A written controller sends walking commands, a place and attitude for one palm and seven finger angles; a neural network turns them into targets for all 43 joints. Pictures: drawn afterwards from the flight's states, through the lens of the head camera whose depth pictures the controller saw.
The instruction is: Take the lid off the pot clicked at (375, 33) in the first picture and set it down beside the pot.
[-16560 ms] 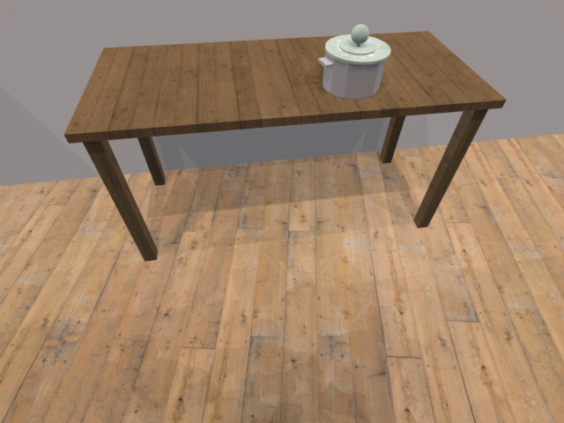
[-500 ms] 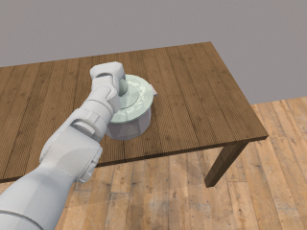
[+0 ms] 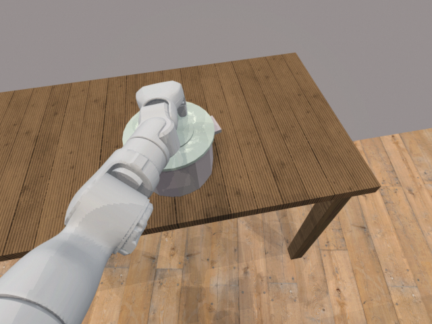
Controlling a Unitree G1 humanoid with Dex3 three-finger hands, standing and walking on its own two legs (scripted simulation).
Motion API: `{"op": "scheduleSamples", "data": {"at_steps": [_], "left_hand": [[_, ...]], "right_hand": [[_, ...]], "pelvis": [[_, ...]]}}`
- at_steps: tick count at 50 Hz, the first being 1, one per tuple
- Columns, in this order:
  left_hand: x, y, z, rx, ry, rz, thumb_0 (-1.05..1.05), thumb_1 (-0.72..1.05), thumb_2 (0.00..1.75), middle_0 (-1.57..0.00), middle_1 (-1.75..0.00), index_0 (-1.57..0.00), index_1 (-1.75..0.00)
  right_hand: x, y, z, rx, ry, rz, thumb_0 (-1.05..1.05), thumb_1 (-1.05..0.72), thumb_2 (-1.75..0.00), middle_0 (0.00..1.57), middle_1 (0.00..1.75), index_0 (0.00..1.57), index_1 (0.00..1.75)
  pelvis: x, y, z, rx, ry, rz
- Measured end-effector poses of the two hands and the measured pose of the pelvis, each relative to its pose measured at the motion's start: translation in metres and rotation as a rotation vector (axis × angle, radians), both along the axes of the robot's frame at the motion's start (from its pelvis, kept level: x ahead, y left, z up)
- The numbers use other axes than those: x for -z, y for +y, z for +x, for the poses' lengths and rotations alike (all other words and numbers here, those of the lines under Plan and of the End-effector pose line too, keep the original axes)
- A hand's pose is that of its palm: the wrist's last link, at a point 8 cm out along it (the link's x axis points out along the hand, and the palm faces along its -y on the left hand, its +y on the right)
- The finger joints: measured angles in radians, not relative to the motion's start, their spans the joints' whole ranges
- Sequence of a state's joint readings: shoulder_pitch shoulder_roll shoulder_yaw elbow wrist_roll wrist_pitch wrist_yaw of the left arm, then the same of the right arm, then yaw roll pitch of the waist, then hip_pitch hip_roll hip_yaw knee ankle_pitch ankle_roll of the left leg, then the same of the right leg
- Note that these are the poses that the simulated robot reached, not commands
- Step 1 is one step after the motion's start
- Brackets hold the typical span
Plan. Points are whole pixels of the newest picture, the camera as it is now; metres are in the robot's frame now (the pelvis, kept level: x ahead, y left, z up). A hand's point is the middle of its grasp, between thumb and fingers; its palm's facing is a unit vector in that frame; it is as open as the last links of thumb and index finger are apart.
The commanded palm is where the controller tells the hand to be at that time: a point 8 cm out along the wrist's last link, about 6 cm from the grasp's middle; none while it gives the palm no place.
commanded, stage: close the fingers and squeeze the knob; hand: left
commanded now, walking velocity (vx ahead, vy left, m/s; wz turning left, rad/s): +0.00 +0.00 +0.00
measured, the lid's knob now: (165, 118) +0.51 +0.07 +0.08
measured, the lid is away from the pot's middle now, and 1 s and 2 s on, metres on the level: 0.00 0.01 0.01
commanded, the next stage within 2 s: lift the lid straight up in 0.88 s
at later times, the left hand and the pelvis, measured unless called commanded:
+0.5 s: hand (166, 127) +0.48 +0.06 +0.09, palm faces -0.32 -0.09 -0.94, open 7.4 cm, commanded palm +0.48 +0.07 +0.15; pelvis +0.00 -0.01 +0.00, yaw +0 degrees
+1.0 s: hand (163, 127) +0.48 +0.07 +0.09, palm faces -0.32 -0.09 -0.94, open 7.3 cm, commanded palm +0.47 +0.07 +0.15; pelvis +0.00 +0.00 +0.00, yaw +0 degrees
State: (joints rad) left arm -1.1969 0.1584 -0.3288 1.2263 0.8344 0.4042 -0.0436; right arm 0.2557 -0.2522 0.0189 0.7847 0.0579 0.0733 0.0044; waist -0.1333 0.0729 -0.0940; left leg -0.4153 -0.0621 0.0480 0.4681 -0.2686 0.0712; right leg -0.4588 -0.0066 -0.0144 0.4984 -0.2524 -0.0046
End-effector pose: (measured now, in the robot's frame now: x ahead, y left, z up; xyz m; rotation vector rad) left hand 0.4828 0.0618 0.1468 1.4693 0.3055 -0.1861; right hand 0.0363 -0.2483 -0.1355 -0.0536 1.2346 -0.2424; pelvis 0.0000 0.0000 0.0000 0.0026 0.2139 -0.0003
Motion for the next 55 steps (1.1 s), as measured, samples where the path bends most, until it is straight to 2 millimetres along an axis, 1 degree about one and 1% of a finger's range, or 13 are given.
{"op": "scheduleSamples", "data": {"at_steps": [3,8,12,19,23,29,32,50,55], "left_hand": [[-0.001,0.000,0.000,0.016,0.009,-0.018,-0.01,0.08,1.00,-0.62,-0.87,-0.67,-0.89],[0.001,0.003,-0.004,0.020,0.015,0.027,-0.02,0.14,0.94,-0.64,-0.90,-0.70,-0.93],[0.001,0.003,-0.005,0.025,0.014,-0.006,-0.01,0.16,0.88,-0.64,-0.92,-0.70,-0.94],[0.001,0.003,-0.008,0.026,0.004,-0.002,-0.01,0.20,0.78,-0.65,-0.93,-0.72,-0.95],[0.001,0.003,-0.009,0.017,0.009,0.013,-0.01,0.20,0.78,-0.65,-0.93,-0.72,-0.95],[0.001,0.006,-0.009,0.014,0.016,-0.010,0.00,0.20,0.78,-0.66,-0.94,-0.73,-0.95],[0.001,0.006,-0.010,0.025,0.011,0.009,-0.01,0.20,0.79,-0.66,-0.93,-0.73,-0.96],[0.002,0.009,-0.009,0.027,0.011,-0.001,0.00,0.20,0.80,-0.66,-0.95,-0.74,-0.96],[-0.002,0.008,-0.012,0.050,-0.008,-0.005,0.00,0.20,0.80,-0.66,-0.95,-0.74,-0.97]], "right_hand": [[0.000,-0.002,-0.001,-0.002,-0.002,-0.003,0.01,-0.91,-0.90,0.20,0.30,0.20,0.30],[-0.001,-0.006,0.003,-0.001,-0.008,-0.008,0.01,-0.91,-0.90,0.20,0.30,0.20,0.30],[-0.004,-0.009,0.008,-0.009,-0.028,-0.019,0.01,-0.91,-0.90,0.20,0.30,0.20,0.30],[-0.005,-0.014,0.018,-0.019,-0.057,-0.028,0.01,-0.91,-0.90,0.20,0.30,0.20,0.30],[-0.006,-0.014,0.021,-0.016,-0.069,-0.027,0.01,-0.91,-0.90,0.20,0.30,0.20,0.30],[-0.007,-0.014,0.021,-0.013,-0.073,-0.028,0.01,-0.91,-0.90,0.20,0.30,0.20,0.30],[-0.007,-0.013,0.020,-0.013,-0.070,-0.025,0.01,-0.91,-0.90,0.20,0.30,0.20,0.30],[-0.005,-0.009,0.009,0.001,-0.048,-0.026,0.01,-0.91,-0.90,0.20,0.30,0.20,0.30],[-0.004,-0.007,0.010,-0.006,-0.055,-0.016,0.01,-0.91,-0.90,0.20,0.30,0.20,0.30]], "pelvis": [[-0.001,0.000,0.001,-0.005,-0.001,-0.001],[-0.001,-0.002,0.002,-0.003,-0.008,-0.002],[-0.001,-0.004,0.000,-0.006,-0.013,-0.001],[-0.001,-0.006,-0.001,-0.006,-0.018,0.000],[-0.002,-0.007,-0.002,-0.007,-0.020,0.000],[-0.002,-0.008,-0.002,-0.003,-0.023,0.000],[-0.002,-0.008,-0.002,-0.006,-0.025,-0.001],[-0.002,-0.003,-0.002,-0.001,-0.022,-0.001],[-0.002,-0.002,-0.001,-0.006,-0.028,-0.001]]}}
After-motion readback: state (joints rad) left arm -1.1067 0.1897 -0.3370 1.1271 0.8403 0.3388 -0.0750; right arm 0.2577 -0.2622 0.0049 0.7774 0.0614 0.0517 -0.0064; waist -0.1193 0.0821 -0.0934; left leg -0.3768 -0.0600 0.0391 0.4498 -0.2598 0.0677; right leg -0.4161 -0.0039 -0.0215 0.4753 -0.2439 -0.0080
